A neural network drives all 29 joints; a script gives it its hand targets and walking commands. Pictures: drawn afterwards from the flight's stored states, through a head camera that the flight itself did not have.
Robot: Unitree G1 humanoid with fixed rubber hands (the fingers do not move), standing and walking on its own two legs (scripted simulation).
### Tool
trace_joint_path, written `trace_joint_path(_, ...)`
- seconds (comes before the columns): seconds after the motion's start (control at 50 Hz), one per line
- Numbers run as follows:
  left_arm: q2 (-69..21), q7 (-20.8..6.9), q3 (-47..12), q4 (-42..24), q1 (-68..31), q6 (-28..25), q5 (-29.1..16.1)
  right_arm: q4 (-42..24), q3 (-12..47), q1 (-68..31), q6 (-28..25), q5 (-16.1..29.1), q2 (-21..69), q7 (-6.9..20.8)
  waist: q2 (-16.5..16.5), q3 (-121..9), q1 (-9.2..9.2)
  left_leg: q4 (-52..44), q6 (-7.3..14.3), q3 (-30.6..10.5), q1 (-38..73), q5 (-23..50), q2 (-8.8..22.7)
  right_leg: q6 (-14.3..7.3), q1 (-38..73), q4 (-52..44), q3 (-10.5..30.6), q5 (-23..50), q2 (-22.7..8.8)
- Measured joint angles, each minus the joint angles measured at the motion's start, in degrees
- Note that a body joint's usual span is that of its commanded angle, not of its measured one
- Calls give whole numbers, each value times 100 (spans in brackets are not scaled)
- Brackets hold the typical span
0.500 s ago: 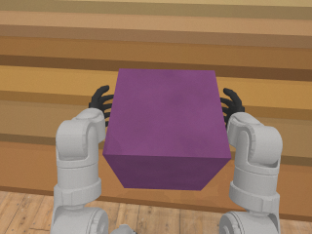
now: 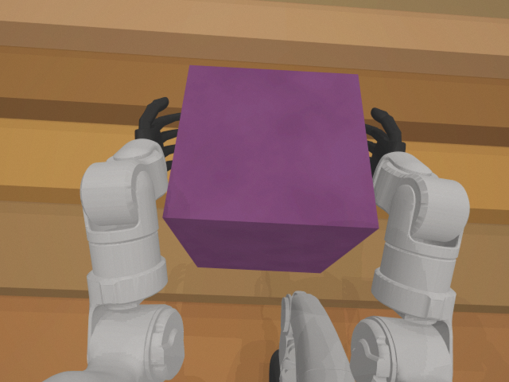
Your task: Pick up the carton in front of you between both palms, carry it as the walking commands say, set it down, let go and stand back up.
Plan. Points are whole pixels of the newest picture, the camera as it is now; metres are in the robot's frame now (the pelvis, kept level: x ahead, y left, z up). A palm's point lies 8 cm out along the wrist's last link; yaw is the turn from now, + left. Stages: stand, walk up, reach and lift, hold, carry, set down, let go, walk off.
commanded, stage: carry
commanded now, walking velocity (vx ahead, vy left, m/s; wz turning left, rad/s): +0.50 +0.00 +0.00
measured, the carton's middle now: (265, 185) +0.39 -0.03 +0.08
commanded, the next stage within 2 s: none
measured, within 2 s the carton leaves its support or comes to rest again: neither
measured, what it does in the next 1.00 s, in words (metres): climbs: right foot 0.11 m higher, then left foot 0.11 m higher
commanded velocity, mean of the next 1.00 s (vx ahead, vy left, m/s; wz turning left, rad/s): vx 0.50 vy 0.00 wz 0.00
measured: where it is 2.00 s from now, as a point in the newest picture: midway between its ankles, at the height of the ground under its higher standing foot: (257, 63)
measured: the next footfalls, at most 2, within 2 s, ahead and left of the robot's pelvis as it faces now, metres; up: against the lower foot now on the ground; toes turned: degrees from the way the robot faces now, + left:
right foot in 0.08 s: +0.28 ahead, -0.10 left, +0.11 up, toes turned -6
left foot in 0.54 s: +0.58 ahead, +0.08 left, +0.21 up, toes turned +4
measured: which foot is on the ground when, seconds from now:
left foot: down 0.00-0.10, up 0.12-0.52, down 0.54-1.00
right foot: up 0.00-0.06, down 0.08-0.58, up 0.60-0.98, down 1.00-1.00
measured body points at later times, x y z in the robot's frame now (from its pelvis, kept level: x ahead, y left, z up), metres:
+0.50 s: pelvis +0.36 -0.03 +0.12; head +0.38 -0.05 +0.57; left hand +0.75 +0.13 +0.32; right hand +0.76 -0.17 +0.31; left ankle +0.52 +0.08 -0.45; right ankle +0.24 -0.10 -0.63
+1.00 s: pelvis +0.67 -0.06 +0.23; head +0.70 -0.05 +0.67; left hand +1.08 +0.06 +0.40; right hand +1.06 -0.24 +0.41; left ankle +0.55 +0.07 -0.52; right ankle +0.85 -0.20 -0.37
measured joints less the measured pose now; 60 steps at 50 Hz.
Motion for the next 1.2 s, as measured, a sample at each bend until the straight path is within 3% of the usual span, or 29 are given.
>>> trace_joint_path(0.04, -29, -1, -69, 6, 28, 13, 51, 4, -3, 30, 36, 62, -63, 0, 24, -69, 81, -352, -47, -13, 456, 34, 94, -91, 127, -1427, -225, 505, 73)
trace_joint_path(0.08, -68, -1, -186, 201, 49, -17, 95, 52, -52, 106, 106, 97, -146, 7, 34, -96, 347, 106, -2, 7, 568, 261, 223, -161, 891, -2979, -427, 1110, 308)
trace_joint_path(0.1, -99, 2, -251, 312, 33, -53, 133, 97, -83, 100, 145, 132, -227, 17, 156, -38, 584, 982, 10, -64, 300, 597, 395, -213, 1304, -3291, -528, 885, 470)
trace_joint_path(0.12, -81, 3, -304, 427, -34, -95, 151, 185, -110, 27, 149, 160, -302, 29, 239, 51, 775, 2471, -69, -472, -277, 652, 345, -269, 1474, -3322, -603, 822, 560)
trace_joint_path(0.16, -18, 49, -370, 620, -59, -174, 50, 339, -145, -57, 145, 110, -353, 76, 291, 227, 1046, 5291, -51, -1163, -1415, 736, -88, -380, 1946, -3617, -623, 803, 690)
trace_joint_path(0.2, 60, 97, -370, 617, 49, -175, -132, 318, -189, -55, 191, -31, -215, 83, 215, 336, 1227, 6720, 66, -1200, -2238, 822, -289, -418, 2552, -4286, -536, 1333, 754)
trace_joint_path(0.24, 126, 134, -325, 586, 93, -192, -311, 209, -223, -49, 220, -186, -68, 87, 122, 374, 1292, 7203, 175, -1066, -2955, 824, -268, -244, 3114, -4887, -469, 1375, 764)
trace_joint_path(0.32, 204, 150, -233, 693, -112, -252, -457, 99, -255, -160, 228, -351, 4, 104, -81, 236, 1347, 6944, 232, -621, -4072, 307, -60, -142, 4087, -5909, -297, 1370, 655)
trace_joint_path(0.42, 356, 137, -180, 1149, -514, -170, -477, 439, -183, -436, 325, -406, -158, 127, -2, -278, 1343, 7485, 313, -280, -5376, -268, 217, 11, 5110, -6696, -13, 1153, 542)
trace_joint_path(0.46, 442, 104, -150, 1378, -618, -74, -470, 676, -115, -538, 407, -452, -196, 127, 26, -480, 1229, 6863, 289, -123, -5591, -189, 335, 120, 5610, -7127, 91, 1101, 456)
trace_joint_path(0.54, 517, 29, -52, 1779, -777, 183, -349, 1232, 73, -737, 605, -375, -352, 65, 22, -873, 795, 4316, 437, 344, -4889, 605, 266, 168, 6390, -7755, 120, 1218, 238)
trace_joint_path(0.56, 537, 10, -24, 1848, -762, 248, -304, 1405, 130, -754, 607, -347, -362, 44, -32, -934, 606, 3923, 426, 414, -4410, 257, 138, 179, 6370, -7463, 50, 1249, 128)
trace_joint_path(0.6, 621, -58, 59, 1988, -748, 363, -212, 1779, 263, -846, 593, -280, -352, -5, -121, -913, 160, 3024, 472, 476, -3417, 741, -115, 214, 5761, -5527, 139, 1882, -86)
trace_joint_path(0.64, 669, -128, 218, 2151, -806, 363, -127, 2047, 381, -897, 494, -176, -360, -58, -173, -711, -186, 2806, 463, 495, -3084, 541, -210, 344, 4528, -2446, 883, 1615, 290)
trace_joint_path(0.68, 558, -150, 369, 2155, -734, 383, 20, 2096, 472, -744, 445, -18, -368, -144, -176, -545, -414, 2359, 372, 441, -2643, 504, -260, 229, 3529, -412, 1114, 1490, 653)
trace_joint_path(0.74, 333, -154, 488, 1850, -649, 403, 210, 1889, 462, -616, 423, 236, -443, -243, -38, -294, -490, 1552, 223, 317, -1918, 624, -197, 53, 2411, 308, 882, 1342, 681)
trace_joint_path(0.8, 303, -157, 481, 1484, -701, 386, 242, 1701, 394, -744, 316, 305, -459, -260, 46, -196, -430, 957, 162, 222, -1363, 654, -71, -30, 1525, 103, 551, 908, 460)
trace_joint_path(0.88, 391, -161, 442, 1249, -772, 400, 180, 1596, 254, -929, 248, 218, -363, -255, -14, -354, -358, 415, 4, 46, -726, 512, 49, -96, 281, 910, 447, 122, 145)
trace_joint_path(0.92, 388, -161, 381, 1288, -772, 403, 185, 1580, 190, -920, 284, 163, -350, -225, -33, -445, -266, 18, -103, -64, -279, 465, 160, -39, -119, 613, 393, 81, -41)
trace_joint_path(0.96, 372, -161, 279, 1381, -748, 411, 200, 1602, 117, -895, 354, 106, -362, -181, 20, -557, -79, -556, -189, -116, 233, 523, 342, 4, -66, -755, 165, 500, -179)
trace_joint_path(1.0, 386, -160, 147, 1568, -753, 404, 182, 1644, 37, -873, 442, 22, -379, -129, 83, -701, 164, -883, -245, -143, 593, 626, 550, -38, 446, -2288, -93, 1141, -114)
trace_joint_path(1.02, 384, -152, 57, 1699, -736, 365, 155, 1671, -4, -835, 476, -23, -401, -95, 130, -761, 359, -693, -246, -157, 610, 662, 679, -54, 882, -2738, -205, 892, 15)
trace_joint_path(1.04, 374, -124, -45, 1836, -723, 324, 118, 1703, -68, -783, 501, -56, -428, -56, 147, -794, 590, -90, -229, -194, 412, 737, 806, -83, 1501, -3282, -289, 789, 165)
trace_joint_path(1.06, 356, -77, -129, 1949, -739, 281, 69, 1744, -131, -795, 521, -91, -483, -5, 201, -722, 844, 965, -202, -374, 55, 995, 885, -57, 1837, -3651, -373, 1476, 267)
trace_joint_path(1.1, 312, 16, -310, 2073, -675, 132, -22, 1835, -246, -821, 492, -162, -563, 82, 303, -518, 1157, 3979, -238, -1102, -1105, 902, 482, 34, 2176, -3802, -417, 1295, 367)
trace_joint_path(1.14, 253, 90, -396, 1999, -437, 65, -152, 1785, -355, -729, 520, -244, -513, 106, 404, -345, 1320, 6126, -101, -1271, -2057, 918, 53, 78, 2593, -4154, -424, 1175, 435)
trace_joint_path(1.2, 221, 227, -401, 1681, -223, 84, -324, 1432, -386, -570, 561, -380, -331, 87, 344, -166, 1334, 7230, 129, -926, -3173, 869, -146, 151, 3301, -4956, -394, 1293, 433)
